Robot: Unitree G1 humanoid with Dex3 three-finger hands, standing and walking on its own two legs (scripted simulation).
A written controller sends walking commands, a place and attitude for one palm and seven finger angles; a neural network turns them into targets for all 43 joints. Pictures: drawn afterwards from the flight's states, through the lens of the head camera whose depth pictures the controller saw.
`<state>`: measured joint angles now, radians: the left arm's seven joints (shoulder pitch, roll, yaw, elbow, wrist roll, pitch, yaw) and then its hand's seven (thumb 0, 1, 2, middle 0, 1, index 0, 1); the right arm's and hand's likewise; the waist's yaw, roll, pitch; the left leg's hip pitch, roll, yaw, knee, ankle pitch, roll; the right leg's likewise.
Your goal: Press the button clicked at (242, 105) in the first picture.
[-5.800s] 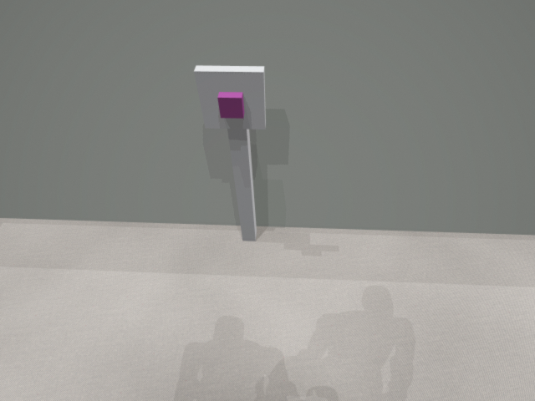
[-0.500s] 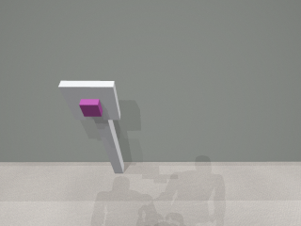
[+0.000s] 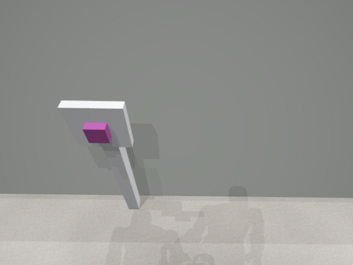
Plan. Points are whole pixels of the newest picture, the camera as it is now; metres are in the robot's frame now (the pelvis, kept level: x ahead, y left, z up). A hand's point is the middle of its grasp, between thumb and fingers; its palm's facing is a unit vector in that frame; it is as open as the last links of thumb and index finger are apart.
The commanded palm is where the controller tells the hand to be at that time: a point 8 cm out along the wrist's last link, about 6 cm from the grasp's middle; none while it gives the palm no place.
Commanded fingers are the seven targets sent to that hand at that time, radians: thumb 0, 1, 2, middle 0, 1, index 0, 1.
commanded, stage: come to a stop and stand still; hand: left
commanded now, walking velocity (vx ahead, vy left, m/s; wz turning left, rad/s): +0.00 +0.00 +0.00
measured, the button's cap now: (98, 132) +0.47 +0.27 -0.02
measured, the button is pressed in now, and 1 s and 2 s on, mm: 0 0 0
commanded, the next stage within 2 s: look again from close up in 0.14 s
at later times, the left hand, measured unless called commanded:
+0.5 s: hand out of the picture -0.01 +0.17 -0.18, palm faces +0.04 -0.98 -0.20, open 7.4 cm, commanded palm none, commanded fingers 0.00 0.90 0.90 -0.20 -0.30 -0.20 -0.30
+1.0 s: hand out of the picture -0.03 +0.17 -0.18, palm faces +0.07 -0.98 -0.19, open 7.4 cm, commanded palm none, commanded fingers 0.00 0.90 0.90 -0.20 -0.30 -0.20 -0.30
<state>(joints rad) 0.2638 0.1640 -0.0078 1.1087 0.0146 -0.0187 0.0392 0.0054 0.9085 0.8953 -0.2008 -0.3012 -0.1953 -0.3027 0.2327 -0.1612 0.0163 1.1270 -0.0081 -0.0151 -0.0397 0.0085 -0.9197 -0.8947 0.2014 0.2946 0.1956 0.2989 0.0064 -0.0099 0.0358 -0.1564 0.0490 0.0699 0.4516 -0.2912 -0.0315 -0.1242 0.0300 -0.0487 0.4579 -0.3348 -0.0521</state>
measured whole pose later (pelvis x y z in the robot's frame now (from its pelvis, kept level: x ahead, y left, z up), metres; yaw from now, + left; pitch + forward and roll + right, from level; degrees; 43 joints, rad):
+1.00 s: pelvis -0.02 +0.00 +0.00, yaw +1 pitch -1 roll +0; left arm 0.30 0.15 0.01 1.11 0.02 -0.02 0.04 0.01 0.91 0.90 -0.20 -0.30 -0.20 -0.30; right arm 0.28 -0.14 0.01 1.13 -0.01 0.00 -0.04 0.01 -0.91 -0.89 0.20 0.29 0.20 0.30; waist 0.02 -0.01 0.03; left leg -0.17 0.04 0.05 0.47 -0.27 -0.03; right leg -0.13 0.02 -0.07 0.46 -0.32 -0.05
